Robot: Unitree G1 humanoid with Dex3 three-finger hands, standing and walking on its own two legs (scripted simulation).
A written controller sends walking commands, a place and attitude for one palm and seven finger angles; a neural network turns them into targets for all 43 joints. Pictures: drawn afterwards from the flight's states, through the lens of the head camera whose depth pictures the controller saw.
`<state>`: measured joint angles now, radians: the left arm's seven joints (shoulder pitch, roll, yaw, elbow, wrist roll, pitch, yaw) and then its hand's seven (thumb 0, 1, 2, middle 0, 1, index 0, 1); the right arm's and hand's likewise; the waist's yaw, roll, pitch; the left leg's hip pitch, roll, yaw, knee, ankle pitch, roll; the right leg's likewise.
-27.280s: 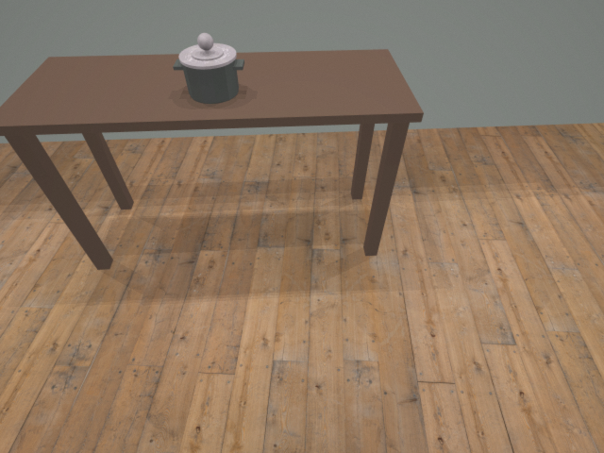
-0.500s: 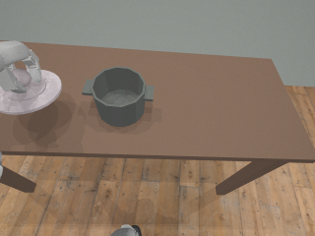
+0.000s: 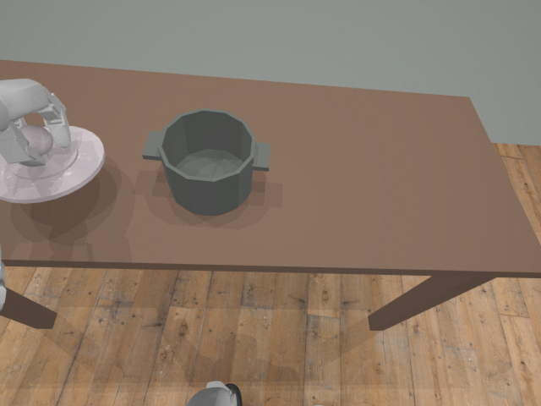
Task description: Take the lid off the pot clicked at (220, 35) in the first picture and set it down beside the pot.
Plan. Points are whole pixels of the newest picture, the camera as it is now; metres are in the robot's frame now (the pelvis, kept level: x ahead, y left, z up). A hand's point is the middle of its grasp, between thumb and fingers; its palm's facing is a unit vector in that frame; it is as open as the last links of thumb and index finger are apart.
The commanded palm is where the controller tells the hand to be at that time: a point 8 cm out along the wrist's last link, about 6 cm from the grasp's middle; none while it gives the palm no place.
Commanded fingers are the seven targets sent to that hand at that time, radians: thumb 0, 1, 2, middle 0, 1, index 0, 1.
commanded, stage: lower the lid onto the table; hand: left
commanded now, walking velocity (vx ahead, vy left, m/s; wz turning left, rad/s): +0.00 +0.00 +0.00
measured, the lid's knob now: (34, 140) +0.48 +0.33 +0.07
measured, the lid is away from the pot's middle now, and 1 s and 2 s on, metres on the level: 0.24 0.26 0.26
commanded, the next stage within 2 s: open the fingers wide in 0.90 s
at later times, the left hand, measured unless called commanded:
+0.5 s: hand (35, 154) +0.46 +0.33 +0.06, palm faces -0.51 -0.12 -0.85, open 6.5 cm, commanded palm +0.55 +0.33 +0.13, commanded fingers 0.00 0.77 0.79 -0.92 -1.07 -0.96 -1.07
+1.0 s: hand (40, 166) +0.46 +0.34 +0.03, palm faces -0.50 -0.12 -0.86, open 6.5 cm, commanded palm +0.49 +0.33 +0.10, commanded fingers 0.00 0.76 0.78 -0.91 -1.06 -0.95 -1.07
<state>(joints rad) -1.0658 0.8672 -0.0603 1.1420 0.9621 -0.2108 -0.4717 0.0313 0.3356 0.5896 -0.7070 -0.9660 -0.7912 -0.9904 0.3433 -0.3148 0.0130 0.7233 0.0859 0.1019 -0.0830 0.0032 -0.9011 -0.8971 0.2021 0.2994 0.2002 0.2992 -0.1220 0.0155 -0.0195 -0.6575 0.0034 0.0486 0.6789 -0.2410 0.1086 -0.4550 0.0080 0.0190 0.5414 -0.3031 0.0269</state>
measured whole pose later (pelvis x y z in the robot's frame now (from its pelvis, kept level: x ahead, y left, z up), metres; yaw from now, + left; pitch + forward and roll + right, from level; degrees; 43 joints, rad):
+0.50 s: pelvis +0.00 +0.02 -0.01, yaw -1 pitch +14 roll -6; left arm -1.05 0.84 -0.06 1.19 0.99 -0.22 -0.39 0.03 0.34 0.59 -0.71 -0.97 -0.79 -0.99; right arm 0.37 -0.32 0.02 0.72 0.07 0.08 -0.10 0.00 -0.90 -0.90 0.20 0.30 0.20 0.30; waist -0.14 0.02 -0.03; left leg -0.72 -0.01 0.06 0.71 -0.25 0.14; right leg -0.52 0.00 0.03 0.57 -0.31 0.00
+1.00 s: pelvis -0.01 +0.04 -0.02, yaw +0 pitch +17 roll -8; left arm -1.10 0.79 -0.08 1.23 1.03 -0.19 -0.32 0.03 0.34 0.59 -0.71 -0.97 -0.79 -0.99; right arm 0.39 -0.31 0.01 0.72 0.04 0.09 -0.08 0.00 -0.90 -0.90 0.20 0.30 0.20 0.30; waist -0.15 0.04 -0.06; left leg -0.84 -0.02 0.04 0.80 -0.26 0.15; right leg -0.63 0.02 0.05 0.66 -0.32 -0.04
